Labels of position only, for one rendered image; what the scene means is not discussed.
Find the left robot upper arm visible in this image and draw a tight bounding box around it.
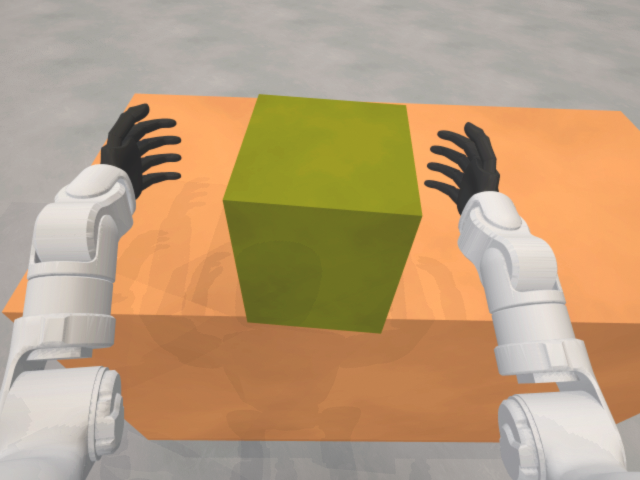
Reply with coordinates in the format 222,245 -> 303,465
0,366 -> 124,480

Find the carton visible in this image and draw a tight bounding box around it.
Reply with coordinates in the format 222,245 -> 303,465
223,94 -> 422,334

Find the right robot upper arm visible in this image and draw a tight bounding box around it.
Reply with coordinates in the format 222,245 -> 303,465
498,391 -> 640,480

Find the left robot hand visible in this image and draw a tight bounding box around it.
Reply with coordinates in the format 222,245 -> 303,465
100,103 -> 181,199

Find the pedestal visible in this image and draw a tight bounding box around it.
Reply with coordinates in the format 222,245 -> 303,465
2,93 -> 640,442

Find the robot left forearm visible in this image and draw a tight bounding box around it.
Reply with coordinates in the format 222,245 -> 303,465
0,164 -> 136,419

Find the right robot hand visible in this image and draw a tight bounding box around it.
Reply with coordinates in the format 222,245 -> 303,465
424,122 -> 500,216

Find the robot right forearm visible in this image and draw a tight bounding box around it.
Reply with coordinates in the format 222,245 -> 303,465
457,191 -> 626,468

